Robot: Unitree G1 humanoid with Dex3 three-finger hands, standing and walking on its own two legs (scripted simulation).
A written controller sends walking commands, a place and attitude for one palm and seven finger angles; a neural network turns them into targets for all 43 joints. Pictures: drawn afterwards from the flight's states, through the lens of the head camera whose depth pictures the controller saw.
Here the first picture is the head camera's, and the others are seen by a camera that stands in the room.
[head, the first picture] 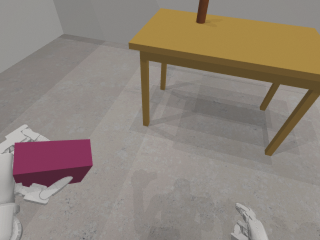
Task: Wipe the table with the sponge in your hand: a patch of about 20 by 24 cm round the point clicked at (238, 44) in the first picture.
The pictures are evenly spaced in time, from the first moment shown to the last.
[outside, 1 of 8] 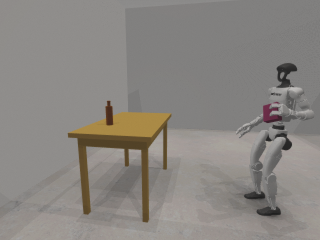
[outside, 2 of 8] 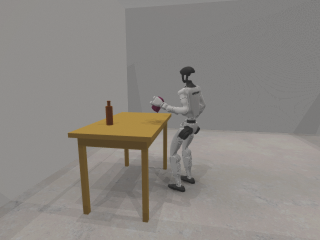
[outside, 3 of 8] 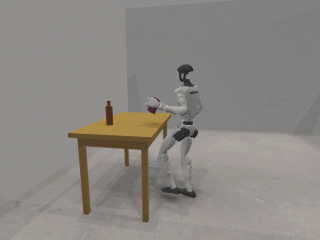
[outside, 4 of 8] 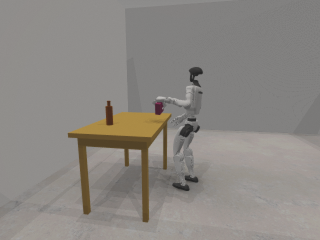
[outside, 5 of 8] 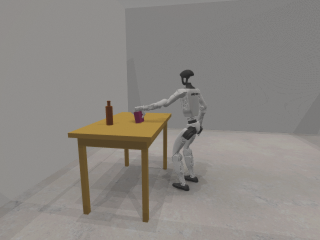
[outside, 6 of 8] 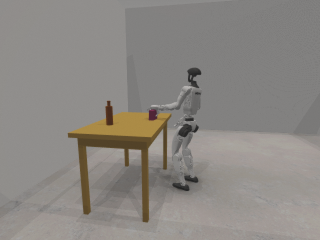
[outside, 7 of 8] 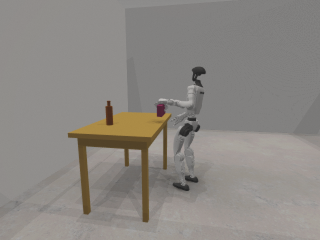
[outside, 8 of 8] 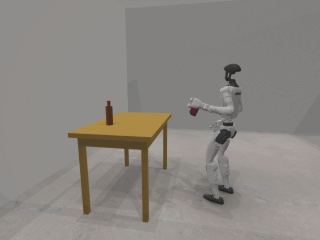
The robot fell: no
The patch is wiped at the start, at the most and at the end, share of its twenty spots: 0.00 1.00 1.00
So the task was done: yes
